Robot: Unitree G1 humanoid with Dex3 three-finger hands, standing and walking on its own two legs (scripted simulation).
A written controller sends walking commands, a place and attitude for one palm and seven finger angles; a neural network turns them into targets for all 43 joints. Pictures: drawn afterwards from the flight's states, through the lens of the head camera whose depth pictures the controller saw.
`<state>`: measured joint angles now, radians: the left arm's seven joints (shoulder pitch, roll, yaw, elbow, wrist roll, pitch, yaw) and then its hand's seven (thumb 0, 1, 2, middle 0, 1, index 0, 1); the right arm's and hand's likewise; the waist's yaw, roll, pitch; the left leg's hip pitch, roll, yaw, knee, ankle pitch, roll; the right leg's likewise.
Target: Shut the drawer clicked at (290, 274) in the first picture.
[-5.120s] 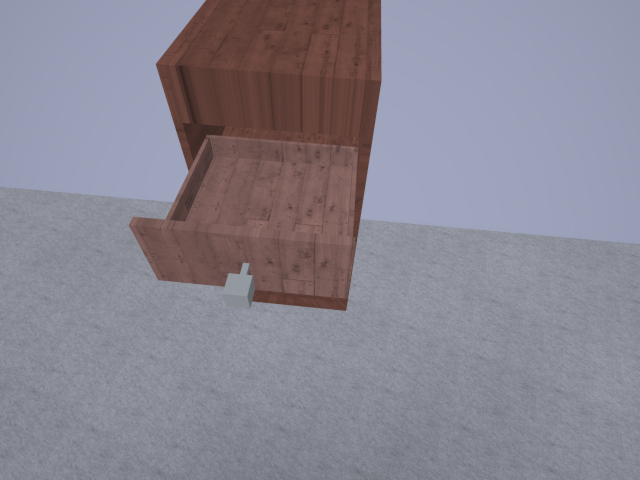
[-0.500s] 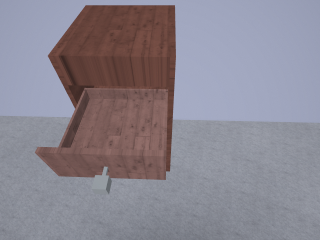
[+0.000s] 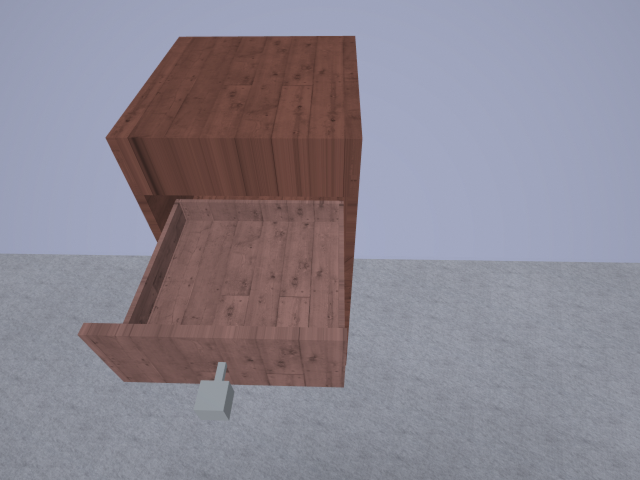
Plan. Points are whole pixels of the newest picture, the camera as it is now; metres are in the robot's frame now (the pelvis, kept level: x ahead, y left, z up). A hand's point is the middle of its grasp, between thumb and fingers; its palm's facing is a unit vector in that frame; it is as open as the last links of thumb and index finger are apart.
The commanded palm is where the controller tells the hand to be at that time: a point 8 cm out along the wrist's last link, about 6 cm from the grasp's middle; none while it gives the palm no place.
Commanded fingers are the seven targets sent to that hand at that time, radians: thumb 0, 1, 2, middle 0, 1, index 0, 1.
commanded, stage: come to a stop and stand still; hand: left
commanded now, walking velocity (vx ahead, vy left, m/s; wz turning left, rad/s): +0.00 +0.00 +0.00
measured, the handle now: (217, 387) +0.27 +0.18 -0.11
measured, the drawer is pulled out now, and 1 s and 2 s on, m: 0.30 0.30 0.28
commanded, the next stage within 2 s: look again from close up in 0.34 s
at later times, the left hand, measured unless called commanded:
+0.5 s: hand out of the picture +0.00 +0.15 -0.17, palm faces +0.03 -0.98 -0.20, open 7.4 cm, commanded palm none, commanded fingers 0.00 0.90 0.90 -0.20 -0.30 -0.20 -0.30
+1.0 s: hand out of the picture -0.02 +0.13 -0.17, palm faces +0.03 -0.98 -0.18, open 7.4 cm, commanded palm none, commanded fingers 0.00 0.90 0.90 -0.20 -0.30 -0.20 -0.30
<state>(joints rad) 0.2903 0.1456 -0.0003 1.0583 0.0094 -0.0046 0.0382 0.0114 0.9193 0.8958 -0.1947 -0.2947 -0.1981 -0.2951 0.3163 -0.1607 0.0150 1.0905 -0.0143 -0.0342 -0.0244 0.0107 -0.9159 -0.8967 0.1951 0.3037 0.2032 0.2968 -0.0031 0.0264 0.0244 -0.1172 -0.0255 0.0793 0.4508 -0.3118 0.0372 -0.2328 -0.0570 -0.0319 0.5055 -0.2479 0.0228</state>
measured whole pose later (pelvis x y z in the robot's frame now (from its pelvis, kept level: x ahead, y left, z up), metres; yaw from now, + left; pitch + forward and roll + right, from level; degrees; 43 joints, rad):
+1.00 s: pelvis -0.01 -0.03 +0.00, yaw +0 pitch -2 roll +1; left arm 0.32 0.12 -0.01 1.10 0.01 -0.01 0.04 0.01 0.91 0.90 -0.20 -0.29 -0.20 -0.30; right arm 0.33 -0.12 0.02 1.16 -0.01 -0.02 -0.02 0.01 -0.91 -0.90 0.19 0.30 0.20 0.30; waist 0.00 0.00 0.05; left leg -0.11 0.01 0.06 0.41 -0.27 0.00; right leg -0.21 -0.02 -0.06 0.45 -0.21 -0.02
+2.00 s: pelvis -0.03 -0.02 -0.10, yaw +3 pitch +16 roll -2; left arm 0.73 0.16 -0.01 -0.30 -0.17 -0.43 -0.16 0.02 0.90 0.90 -1.00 -1.17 -1.01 -1.17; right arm 0.24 -0.24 -0.05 0.49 0.02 -0.19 -0.03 0.02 -0.91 -0.90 0.20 0.30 0.21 0.30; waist 0.00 0.03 -0.15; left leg -0.90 0.02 -0.01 1.22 -0.60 0.01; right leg -0.94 -0.05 -0.10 1.16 -0.49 -0.01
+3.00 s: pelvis -0.02 -0.01 -0.09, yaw +3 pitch +14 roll -3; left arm 0.86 0.17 -0.05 -0.42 -0.14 -0.39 -0.14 0.02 0.90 0.90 -1.39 -1.60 -1.40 -1.60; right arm 0.23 -0.20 -0.02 0.38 0.03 -0.14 -0.01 0.02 -0.91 -0.90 0.20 0.30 0.21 0.30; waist 0.02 0.04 -0.16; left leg -0.84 0.01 -0.01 1.19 -0.60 0.03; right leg -0.87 -0.05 -0.11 1.11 -0.49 0.00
